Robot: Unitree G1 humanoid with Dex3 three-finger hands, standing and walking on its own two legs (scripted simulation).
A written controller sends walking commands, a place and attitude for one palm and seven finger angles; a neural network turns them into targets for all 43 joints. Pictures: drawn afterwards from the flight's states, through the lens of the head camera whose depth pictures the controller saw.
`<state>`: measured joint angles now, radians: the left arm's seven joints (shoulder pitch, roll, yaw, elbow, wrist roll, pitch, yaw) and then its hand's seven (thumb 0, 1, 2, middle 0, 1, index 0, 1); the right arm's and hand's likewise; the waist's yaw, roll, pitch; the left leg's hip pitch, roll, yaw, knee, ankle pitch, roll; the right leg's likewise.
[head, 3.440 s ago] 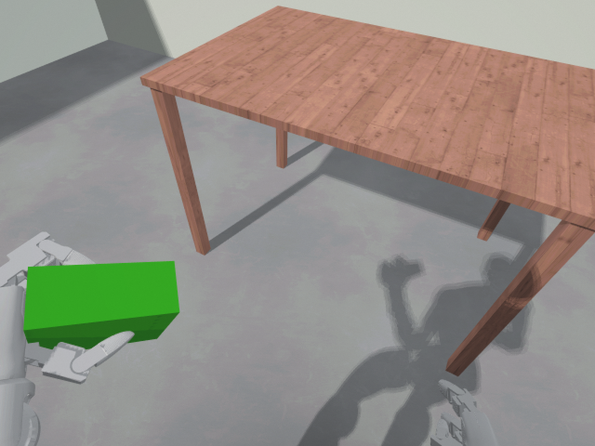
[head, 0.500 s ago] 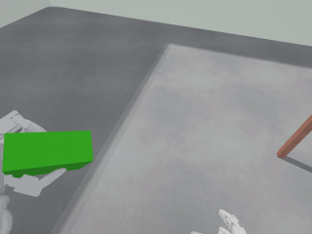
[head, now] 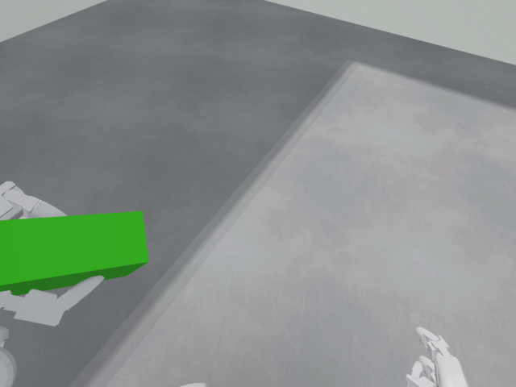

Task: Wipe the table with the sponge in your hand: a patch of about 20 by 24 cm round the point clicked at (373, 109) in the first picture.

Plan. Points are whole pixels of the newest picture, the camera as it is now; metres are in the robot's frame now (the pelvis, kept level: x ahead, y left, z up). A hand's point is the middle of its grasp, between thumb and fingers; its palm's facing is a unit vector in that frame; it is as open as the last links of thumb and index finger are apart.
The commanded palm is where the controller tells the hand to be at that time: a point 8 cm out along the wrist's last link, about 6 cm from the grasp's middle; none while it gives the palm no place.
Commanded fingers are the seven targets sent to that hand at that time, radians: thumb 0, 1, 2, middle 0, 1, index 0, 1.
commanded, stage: walk around to get in front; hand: left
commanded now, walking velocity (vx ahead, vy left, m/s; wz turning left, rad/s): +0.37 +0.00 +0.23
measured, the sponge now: (94, 251) +0.22 +0.21 +0.16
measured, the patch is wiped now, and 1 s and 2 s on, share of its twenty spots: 0.00 0.00 0.00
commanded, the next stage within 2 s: none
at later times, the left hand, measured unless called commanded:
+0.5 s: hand (123, 185) +0.32 +0.21 +0.17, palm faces +0.50 -0.73 -0.46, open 9.6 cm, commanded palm +0.25 +0.25 +0.18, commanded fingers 0.00 0.10 1.30 -1.20 -1.60 -1.20 -1.60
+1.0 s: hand (150, 109) +0.45 +0.21 +0.19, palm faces +0.51 -0.71 -0.48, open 9.6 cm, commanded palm +0.39 +0.25 +0.18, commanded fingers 0.00 0.10 1.30 -1.20 -1.60 -1.20 -1.60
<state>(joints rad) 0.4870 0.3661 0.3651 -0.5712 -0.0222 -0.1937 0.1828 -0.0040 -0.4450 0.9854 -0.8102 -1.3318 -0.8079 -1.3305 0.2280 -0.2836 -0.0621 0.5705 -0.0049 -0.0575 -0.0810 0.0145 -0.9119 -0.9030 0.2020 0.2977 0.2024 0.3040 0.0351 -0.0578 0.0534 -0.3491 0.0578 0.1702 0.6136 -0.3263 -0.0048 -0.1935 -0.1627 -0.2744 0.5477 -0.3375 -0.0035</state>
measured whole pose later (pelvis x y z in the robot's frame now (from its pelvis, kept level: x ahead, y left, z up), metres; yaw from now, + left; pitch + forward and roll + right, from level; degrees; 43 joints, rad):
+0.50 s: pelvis +0.13 -0.05 -0.01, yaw +7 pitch -1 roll +1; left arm 0.43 0.32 0.35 -0.45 -0.01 -0.21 0.13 0.00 -0.45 0.99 -0.81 -1.33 -0.81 -1.33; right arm 0.17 -0.23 -0.01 0.69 0.01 -0.04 -0.05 0.02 -0.91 -0.90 0.21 0.30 0.21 0.30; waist 0.02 0.05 0.09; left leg -0.52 0.07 0.05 1.24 -0.39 -0.02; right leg -0.27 -0.11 -0.22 0.61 -0.31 -0.03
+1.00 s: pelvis +0.28 -0.05 +0.00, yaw +10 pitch +1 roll +0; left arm 0.52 0.38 0.37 -0.60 -0.02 -0.24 0.14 0.00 -0.45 0.99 -0.81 -1.33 -0.81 -1.33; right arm 0.21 -0.10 0.03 0.59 0.01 -0.11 -0.04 0.01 -0.91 -0.90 0.21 0.30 0.21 0.30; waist 0.02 0.03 0.07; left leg -0.24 0.12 0.12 0.50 -0.27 -0.03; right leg -0.47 -0.12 -0.15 0.80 -0.35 0.05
